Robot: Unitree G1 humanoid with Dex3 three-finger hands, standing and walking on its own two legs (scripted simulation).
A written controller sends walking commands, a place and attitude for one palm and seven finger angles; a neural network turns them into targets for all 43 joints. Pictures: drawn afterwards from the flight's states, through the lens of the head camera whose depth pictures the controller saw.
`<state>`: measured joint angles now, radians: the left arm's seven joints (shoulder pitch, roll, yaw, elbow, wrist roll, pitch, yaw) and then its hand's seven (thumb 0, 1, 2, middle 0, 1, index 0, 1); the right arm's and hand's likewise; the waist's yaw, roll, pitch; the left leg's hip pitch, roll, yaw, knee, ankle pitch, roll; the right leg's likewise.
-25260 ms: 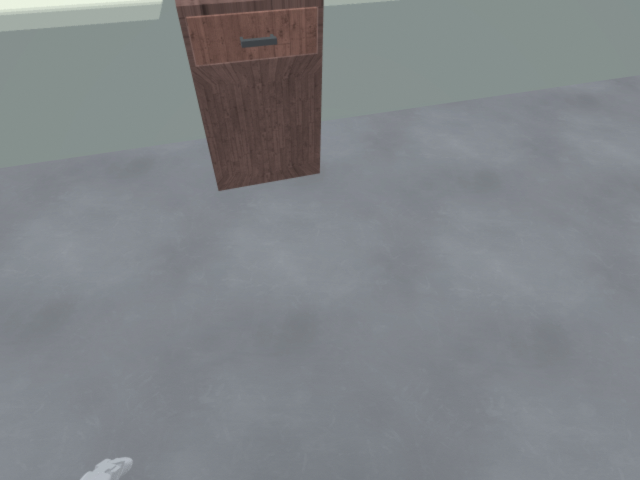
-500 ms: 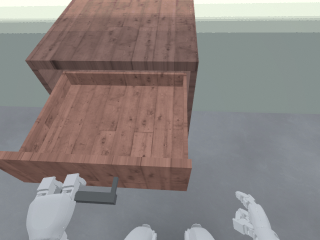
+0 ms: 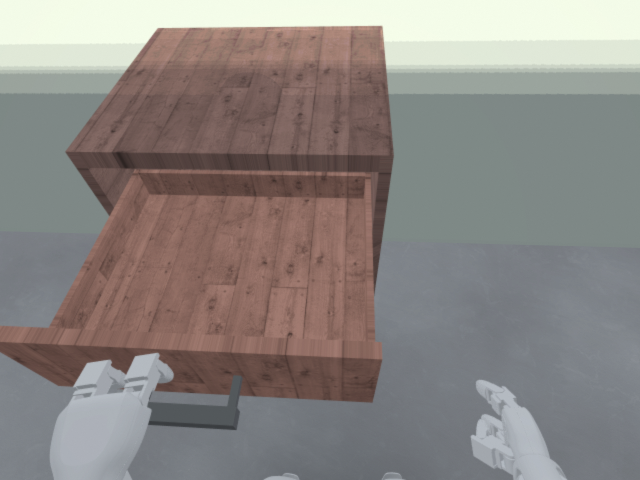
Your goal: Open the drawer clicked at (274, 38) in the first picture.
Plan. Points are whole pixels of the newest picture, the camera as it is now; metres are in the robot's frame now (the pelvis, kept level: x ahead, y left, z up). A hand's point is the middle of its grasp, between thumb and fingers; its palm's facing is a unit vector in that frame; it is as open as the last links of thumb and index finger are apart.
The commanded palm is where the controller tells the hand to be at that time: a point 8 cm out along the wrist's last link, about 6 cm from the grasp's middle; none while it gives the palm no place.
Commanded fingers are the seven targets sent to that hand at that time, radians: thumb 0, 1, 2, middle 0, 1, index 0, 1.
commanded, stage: lift the hand off the handle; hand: left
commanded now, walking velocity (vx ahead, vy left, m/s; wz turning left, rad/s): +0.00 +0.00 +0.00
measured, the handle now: (188, 398) +0.22 +0.20 -0.02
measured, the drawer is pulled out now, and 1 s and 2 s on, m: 0.30 0.30 0.30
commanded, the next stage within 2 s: draw the hand back to the body in 1.70 s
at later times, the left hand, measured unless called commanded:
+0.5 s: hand (121, 428) +0.17 +0.24 +0.03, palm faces +0.01 -0.10 -0.99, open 13.6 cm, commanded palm +0.14 +0.23 +0.09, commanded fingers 0.00 -0.50 0.30 -0.30 -1.20 -0.30 -1.20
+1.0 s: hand (107, 410) +0.17 +0.24 +0.07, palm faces +0.05 -0.11 -0.99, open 13.8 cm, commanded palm +0.14 +0.23 +0.13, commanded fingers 0.00 -0.50 0.30 -0.30 -1.20 -0.30 -1.20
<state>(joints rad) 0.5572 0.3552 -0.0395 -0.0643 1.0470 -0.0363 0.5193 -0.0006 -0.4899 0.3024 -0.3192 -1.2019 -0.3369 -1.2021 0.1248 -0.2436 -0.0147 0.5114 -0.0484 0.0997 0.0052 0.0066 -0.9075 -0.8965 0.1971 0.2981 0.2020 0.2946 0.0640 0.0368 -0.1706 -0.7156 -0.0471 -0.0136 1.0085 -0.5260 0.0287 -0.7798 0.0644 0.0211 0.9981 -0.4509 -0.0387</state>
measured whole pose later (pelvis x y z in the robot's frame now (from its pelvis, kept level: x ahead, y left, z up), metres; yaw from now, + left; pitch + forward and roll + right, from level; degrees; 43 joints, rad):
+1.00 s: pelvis +0.01 +0.00 +0.03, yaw -1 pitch +8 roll +0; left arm 0.64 0.40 -0.02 -0.30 0.97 0.00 0.38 0.00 -0.49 0.30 -0.32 -1.20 -0.33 -1.20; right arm 0.14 -0.24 0.00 0.49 -0.02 0.11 0.02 0.01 -0.91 -0.90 0.20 0.30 0.20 0.29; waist 0.09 0.06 -0.14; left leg -0.50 -0.04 -0.01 0.82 -0.47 0.03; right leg -0.58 0.07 0.04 0.83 -0.39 -0.04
